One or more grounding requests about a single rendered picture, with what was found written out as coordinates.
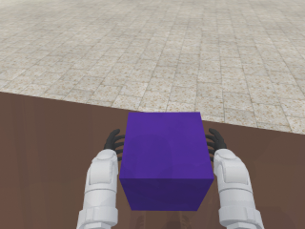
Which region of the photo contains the right robot hand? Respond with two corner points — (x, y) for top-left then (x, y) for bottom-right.
(205, 128), (227, 162)

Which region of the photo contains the carton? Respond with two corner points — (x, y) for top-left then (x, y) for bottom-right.
(119, 112), (214, 211)

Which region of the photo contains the robot right forearm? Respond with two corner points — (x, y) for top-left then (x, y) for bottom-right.
(213, 149), (265, 229)

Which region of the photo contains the robot left forearm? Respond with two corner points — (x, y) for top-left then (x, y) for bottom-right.
(76, 149), (118, 229)

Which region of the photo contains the left robot hand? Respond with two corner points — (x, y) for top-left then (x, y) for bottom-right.
(103, 129), (125, 161)

